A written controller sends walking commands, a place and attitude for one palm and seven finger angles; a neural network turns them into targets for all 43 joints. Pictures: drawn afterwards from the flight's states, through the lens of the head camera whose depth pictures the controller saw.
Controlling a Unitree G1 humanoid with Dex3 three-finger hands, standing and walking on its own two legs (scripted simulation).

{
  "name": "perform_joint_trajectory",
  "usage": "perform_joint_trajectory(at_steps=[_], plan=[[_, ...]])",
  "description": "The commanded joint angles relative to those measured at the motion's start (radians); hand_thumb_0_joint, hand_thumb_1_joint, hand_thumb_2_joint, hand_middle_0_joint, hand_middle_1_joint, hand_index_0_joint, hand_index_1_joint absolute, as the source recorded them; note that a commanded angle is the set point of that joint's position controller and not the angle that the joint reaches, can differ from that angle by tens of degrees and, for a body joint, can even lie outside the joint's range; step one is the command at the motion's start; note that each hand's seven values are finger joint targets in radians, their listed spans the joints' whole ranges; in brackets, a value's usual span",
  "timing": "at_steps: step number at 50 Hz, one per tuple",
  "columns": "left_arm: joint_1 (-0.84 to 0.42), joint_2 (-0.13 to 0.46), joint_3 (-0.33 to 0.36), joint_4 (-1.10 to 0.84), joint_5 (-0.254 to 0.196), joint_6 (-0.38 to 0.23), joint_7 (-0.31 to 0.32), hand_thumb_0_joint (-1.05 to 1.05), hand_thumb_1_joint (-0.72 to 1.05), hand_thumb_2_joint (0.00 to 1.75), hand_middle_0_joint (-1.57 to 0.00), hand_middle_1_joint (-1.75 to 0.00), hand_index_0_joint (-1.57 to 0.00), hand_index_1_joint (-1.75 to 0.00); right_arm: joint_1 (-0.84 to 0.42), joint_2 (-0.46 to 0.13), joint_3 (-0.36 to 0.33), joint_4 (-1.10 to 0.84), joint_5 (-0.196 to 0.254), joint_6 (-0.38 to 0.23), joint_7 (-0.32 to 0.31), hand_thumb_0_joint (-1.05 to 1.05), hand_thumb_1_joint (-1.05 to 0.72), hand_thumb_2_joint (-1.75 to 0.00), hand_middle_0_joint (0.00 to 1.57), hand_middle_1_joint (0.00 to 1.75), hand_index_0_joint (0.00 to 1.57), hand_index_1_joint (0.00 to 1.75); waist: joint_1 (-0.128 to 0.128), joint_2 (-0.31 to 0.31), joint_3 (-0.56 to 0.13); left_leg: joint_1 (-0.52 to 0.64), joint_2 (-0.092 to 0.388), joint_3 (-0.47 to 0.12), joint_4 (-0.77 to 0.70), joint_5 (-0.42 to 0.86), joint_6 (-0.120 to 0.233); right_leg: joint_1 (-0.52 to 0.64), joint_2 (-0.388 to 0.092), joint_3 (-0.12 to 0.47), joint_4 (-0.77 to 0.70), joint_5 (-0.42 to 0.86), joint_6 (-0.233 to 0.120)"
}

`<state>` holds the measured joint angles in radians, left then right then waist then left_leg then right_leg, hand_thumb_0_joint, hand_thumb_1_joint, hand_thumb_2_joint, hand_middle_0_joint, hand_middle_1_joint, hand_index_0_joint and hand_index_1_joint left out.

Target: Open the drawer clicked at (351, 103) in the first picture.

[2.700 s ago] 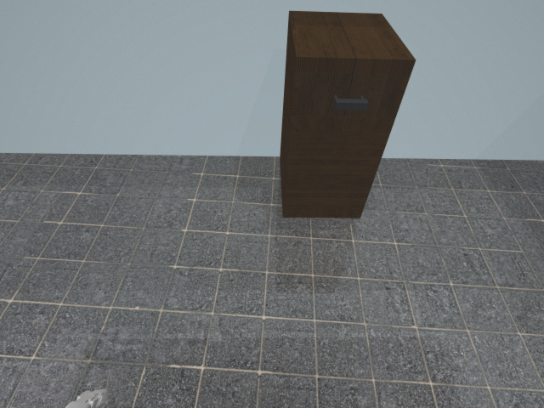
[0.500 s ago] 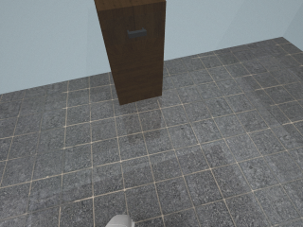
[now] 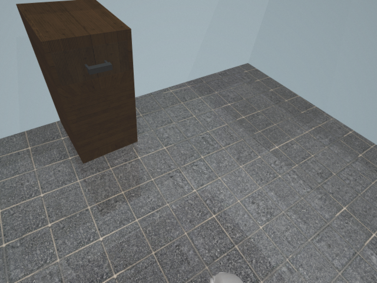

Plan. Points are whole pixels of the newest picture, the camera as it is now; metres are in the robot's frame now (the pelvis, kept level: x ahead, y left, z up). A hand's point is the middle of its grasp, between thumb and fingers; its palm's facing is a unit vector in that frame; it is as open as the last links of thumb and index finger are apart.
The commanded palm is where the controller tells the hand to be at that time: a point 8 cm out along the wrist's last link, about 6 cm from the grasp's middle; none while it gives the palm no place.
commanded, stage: walk to a spot facing it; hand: left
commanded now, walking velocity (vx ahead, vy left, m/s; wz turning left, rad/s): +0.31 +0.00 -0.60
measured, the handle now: (98, 66) +1.02 +0.49 -0.12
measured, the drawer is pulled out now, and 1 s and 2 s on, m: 0.00 0.00 0.00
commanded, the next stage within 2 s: turn to face it in 1.22 s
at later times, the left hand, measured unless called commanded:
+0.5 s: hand (169, 220) +0.33 +0.06 -0.18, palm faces -0.29 -0.94 -0.18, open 7.3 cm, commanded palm none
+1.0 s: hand (164, 179) +0.48 +0.09 -0.19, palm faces -0.33 -0.94 -0.12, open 7.4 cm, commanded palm none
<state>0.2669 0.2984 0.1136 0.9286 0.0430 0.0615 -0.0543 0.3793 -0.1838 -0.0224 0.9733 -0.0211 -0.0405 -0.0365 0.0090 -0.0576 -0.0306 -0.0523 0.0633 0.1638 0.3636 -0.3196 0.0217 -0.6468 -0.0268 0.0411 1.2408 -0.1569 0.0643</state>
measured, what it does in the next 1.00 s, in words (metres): walks ahead, turning right: right foot, then left foot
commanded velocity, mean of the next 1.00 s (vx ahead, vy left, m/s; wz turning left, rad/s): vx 0.35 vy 0.00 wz -0.37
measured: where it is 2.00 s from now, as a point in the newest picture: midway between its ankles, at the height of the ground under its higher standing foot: (215, 227)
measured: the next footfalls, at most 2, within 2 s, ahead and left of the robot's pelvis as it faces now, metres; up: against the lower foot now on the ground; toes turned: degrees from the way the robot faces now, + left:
right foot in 0.30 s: +0.22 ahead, -0.18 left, +0.00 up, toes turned -20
left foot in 0.76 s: +0.47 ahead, -0.02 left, +0.00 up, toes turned -9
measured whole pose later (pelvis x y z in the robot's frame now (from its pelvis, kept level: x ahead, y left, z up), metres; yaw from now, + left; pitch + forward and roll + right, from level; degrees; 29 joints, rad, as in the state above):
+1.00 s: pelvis +0.41 -0.07 +0.00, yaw -25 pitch -1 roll -2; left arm 0.33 0.19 0.09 1.05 0.04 0.01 -0.02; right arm 0.29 -0.15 -0.06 1.02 -0.02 -0.08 -0.03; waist 0.03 -0.05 0.02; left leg -0.15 0.08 0.27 0.42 -0.26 0.05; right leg -0.58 -0.08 -0.02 1.23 -0.18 0.00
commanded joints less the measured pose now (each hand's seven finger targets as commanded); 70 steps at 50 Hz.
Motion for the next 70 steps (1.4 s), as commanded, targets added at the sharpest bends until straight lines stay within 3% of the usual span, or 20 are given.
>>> perform_joint_trajectory(at_steps=[1, 9, 13, 14, 16, 20, 23, 33, 36, 37, 38, 39, 42, 46, 60, 64, 66, 67, 68, 70], plan=[[-0.161, -0.018, -0.020, -0.108, -0.007, -0.028, -0.010, 0.00, 0.90, 0.90, -0.20, -0.30, -0.20, -0.30, 0.111, -0.134, -0.027, -0.020, 0.004, -0.042, -0.008, 0.00, -0.90, -0.90, 0.20, 0.30, 0.20, 0.30, -0.049, 0.197, 0.184, 0.084, 0.258, -0.163, -0.170, 0.204, 0.070, -0.250, -0.053, -0.044, -0.064, -0.008, 0.002], [-0.324, -0.073, -0.051, -0.131, -0.016, -0.052, -0.017, 0.00, 0.90, 0.90, -0.20, -0.30, -0.20, -0.30, 0.189, -0.145, -0.037, 0.054, -0.014, -0.039, -0.001, 0.00, -0.90, -0.90, 0.20, 0.30, 0.20, 0.30, -0.089, 0.224, 0.205, 0.148, 0.293, 0.028, -0.097, 0.500, 0.086, -0.082, -0.049, -0.174, -0.475, -0.085, -0.065], [-0.067, -0.022, -0.030, -0.052, -0.014, -0.080, 0.000, 0.00, 0.90, 0.90, -0.20, -0.30, -0.20, -0.30, 0.139, -0.188, -0.050, 0.054, -0.001, -0.038, 0.004, 0.00, -0.90, -0.90, 0.20, 0.30, 0.20, 0.30, 0.045, 0.216, 0.027, 0.090, 0.271, 0.132, 0.261, 0.979, 0.034, 0.357, 0.062, -0.241, -0.631, -0.095, -0.142], [0.109, 0.041, -0.010, 0.004, -0.009, -0.096, 0.008, 0.00, 0.90, 0.90, -0.20, -0.30, -0.20, -0.30, 0.116, -0.186, -0.049, 0.042, 0.008, -0.036, 0.013, 0.00, -0.90, -0.90, 0.20, 0.30, 0.20, 0.30, 0.128, 0.154, -0.089, -0.072, 0.248, 0.147, 0.499, 0.817, -0.016, 0.668, 0.038, -0.200, -0.696, -0.002, -0.167], [0.253, 0.227, 0.026, 0.043, -0.037, -0.097, 0.042, 0.00, 0.90, 0.90, -0.20, -0.30, -0.20, -0.30, 0.098, -0.076, -0.029, -0.024, 0.027, -0.033, 0.019, 0.00, -0.90, -0.90, 0.20, 0.30, 0.20, 0.30, 0.143, -0.174, -0.304, -0.584, 0.020, -0.012, 1.077, -0.295, -0.074, 1.034, -0.411, 0.559, -0.849, 0.150, -0.337], [-0.004, 0.081, -0.015, -0.003, -0.038, -0.108, 0.055, 0.00, 0.90, 0.90, -0.20, -0.30, -0.20, -0.30, -0.014, -0.078, -0.045, -0.011, 0.003, -0.015, 0.020, 0.00, -0.90, -0.90, 0.20, 0.30, 0.20, 0.30, 0.021, 0.093, 0.010, -0.531, 0.144, -0.150, 1.000, -0.015, -0.053, 0.502, -0.289, 0.257, -0.956, 0.081, -0.270], [-0.040, 0.037, -0.031, 0.011, -0.022, -0.130, 0.058, 0.00, 0.90, 0.90, -0.20, -0.30, -0.20, -0.30, 0.074, -0.031, -0.038, 0.022, -0.008, 0.014, 0.024, 0.00, -0.90, -0.90, 0.20, 0.30, 0.20, 0.30, -0.059, 0.039, 0.042, -0.470, 0.134, -0.121, 0.873, 0.026, -0.069, 0.361, -0.212, 0.088, -0.981, 0.192, -0.238], [0.064, 0.037, -0.035, 0.063, -0.018, -0.137, 0.059, 0.00, 0.90, 0.90, -0.20, -0.30, -0.20, -0.30, -0.204, -0.034, -0.037, -0.074, -0.003, -0.014, 0.062, 0.00, -0.90, -0.90, 0.20, 0.30, 0.20, 0.30, 0.012, -0.061, 0.114, -0.406, 0.063, -0.062, 0.340, 0.121, -0.064, 0.423, -0.186, 0.108, -0.985, 0.049, -0.237], [0.063, 0.044, -0.030, 0.067, -0.023, -0.132, 0.060, 0.00, 0.90, 0.90, -0.20, -0.30, -0.20, -0.30, -0.115, -0.070, -0.050, -0.047, -0.007, -0.028, 0.054, 0.00, -0.90, -0.90, 0.20, 0.30, 0.20, 0.30, -0.044, 0.013, 0.089, -0.176, 0.014, -0.030, 0.182, 0.137, -0.049, 0.386, -0.155, 0.091, -0.836, 0.099, -0.207], [0.061, 0.021, -0.032, 0.061, -0.027, -0.131, 0.058, 0.00, 0.90, 0.90, -0.20, -0.30, -0.20, -0.30, 0.010, -0.121, -0.063, -0.007, -0.013, -0.036, 0.044, 0.00, -0.90, -0.90, 0.20, 0.30, 0.20, 0.30, -0.094, 0.098, 0.022, 0.023, 0.051, -0.092, 0.123, 0.119, -0.028, 0.307, -0.092, 0.047, -0.631, 0.131, -0.176], [0.104, -0.039, -0.039, 0.046, -0.037, -0.127, 0.050, 0.00, 0.90, 0.90, -0.20, -0.30, -0.20, -0.30, 0.134, -0.237, -0.092, 0.020, -0.030, -0.041, 0.035, 0.00, -0.90, -0.90, 0.20, 0.30, 0.20, 0.30, -0.122, 0.353, -0.073, 0.220, 0.312, -0.419, 0.020, 0.037, 0.055, 0.109, 0.034, -0.077, -0.316, -0.151, -0.121], [0.080, -0.039, -0.046, 0.026, -0.032, -0.132, 0.049, 0.00, 0.90, 0.90, -0.20, -0.30, -0.20, -0.30, 0.189, -0.267, -0.090, 0.030, -0.020, -0.029, 0.033, 0.00, -0.90, -0.90, 0.20, 0.30, 0.20, 0.30, -0.131, 0.412, -0.077, 0.207, 0.446, -0.606, -0.130, -0.062, 0.115, 0.015, 0.068, -0.072, -0.079, -0.409, -0.107], [0.011, -0.033, -0.026, 0.047, -0.016, -0.110, 0.039, 0.00, 0.90, 0.90, -0.20, -0.30, -0.20, -0.30, -0.019, -0.121, -0.053, -0.009, -0.008, -0.032, 0.022, 0.00, -0.90, -0.90, 0.20, 0.30, 0.20, 0.30, -0.056, 0.161, 0.138, -0.116, 0.372, -0.426, -0.216, -0.212, 0.064, -0.015, -0.063, -0.006, 0.057, -0.184, -0.101], [0.114, -0.092, -0.023, 0.083, -0.008, -0.067, 0.030, 0.00, 0.90, 0.90, -0.20, -0.30, -0.20, -0.30, -0.057, -0.067, -0.043, 0.004, 0.000, -0.053, 0.012, 0.00, -0.90, -0.90, 0.20, 0.30, 0.20, 0.30, 0.015, 0.176, 0.112, -0.178, 0.264, -0.115, -0.202, 0.013, -0.002, 0.051, -0.071, -0.031, 0.030, -0.034, -0.069], [-0.175, -0.124, -0.029, -0.018, -0.015, -0.054, 0.017, 0.00, 0.90, 0.90, -0.20, -0.30, -0.20, -0.30, 0.132, -0.076, -0.048, 0.088, -0.008, -0.029, -0.001, 0.00, -0.90, -0.90, 0.20, 0.30, 0.20, 0.30, -0.063, 0.215, 0.185, 0.093, 0.284, 0.138, -0.046, 0.747, 0.063, -0.039, -0.042, -0.211, -0.432, -0.039, -0.053], [-0.043, -0.083, -0.021, 0.004, -0.012, -0.071, 0.023, 0.00, 0.90, 0.90, -0.20, -0.30, -0.20, -0.30, 0.069, -0.131, -0.070, 0.059, 0.001, -0.017, 0.000, 0.00, -0.90, -0.90, 0.20, 0.30, 0.20, 0.30, 0.015, 0.236, 0.063, 0.124, 0.299, 0.188, 0.213, 0.999, 0.048, 0.196, 0.035, -0.248, -0.572, -0.052, -0.104], [0.159, -0.003, 0.000, 0.056, -0.005, -0.098, 0.033, 0.00, 0.90, 0.90, -0.20, -0.30, -0.20, -0.30, 0.040, -0.135, -0.071, 0.031, 0.015, -0.013, 0.011, 0.00, -0.90, -0.90, 0.20, 0.30, 0.20, 0.30, 0.119, 0.138, -0.089, -0.074, 0.255, 0.177, 0.585, 0.803, -0.014, 0.598, 0.002, -0.197, -0.732, 0.187, -0.140], [0.221, 0.096, 0.012, 0.068, -0.008, -0.113, 0.051, 0.00, 0.90, 0.90, -0.20, -0.30, -0.20, -0.30, 0.093, -0.046, -0.053, 0.014, 0.031, -0.013, 0.015, 0.00, -0.90, -0.90, 0.20, 0.30, 0.20, 0.30, 0.112, -0.122, -0.227, -0.412, 0.083, 0.131, 0.877, -0.125, -0.073, 0.913, -0.310, 0.217, -0.699, 0.728, -0.265], [0.233, 0.133, 0.013, 0.075, -0.035, -0.109, 0.066, 0.00, 0.90, 0.90, -0.20, -0.30, -0.20, -0.30, 0.077, -0.028, -0.046, 0.006, 0.032, -0.007, 0.003, 0.00, -0.90, -0.90, 0.20, 0.30, 0.20, 0.30, 0.099, -0.148, -0.329, -0.475, 0.017, -0.031, 1.072, -0.351, -0.078, 0.939, -0.432, 0.337, -0.730, 1.022, -0.366], [0.067, 0.048, -0.011, 0.033, -0.034, -0.104, 0.086, 0.00, 0.90, 0.90, -0.20, -0.30, -0.20, -0.30, 0.053, -0.001, -0.038, 0.010, 0.021, 0.016, 0.005, 0.00, -0.90, -0.90, 0.20, 0.30, 0.20, 0.30, 0.038, -0.061, -0.185, -0.465, 0.066, -0.158, 1.060, -0.187, -0.065, 0.700, -0.377, 0.196, -0.826, 0.708, -0.324]])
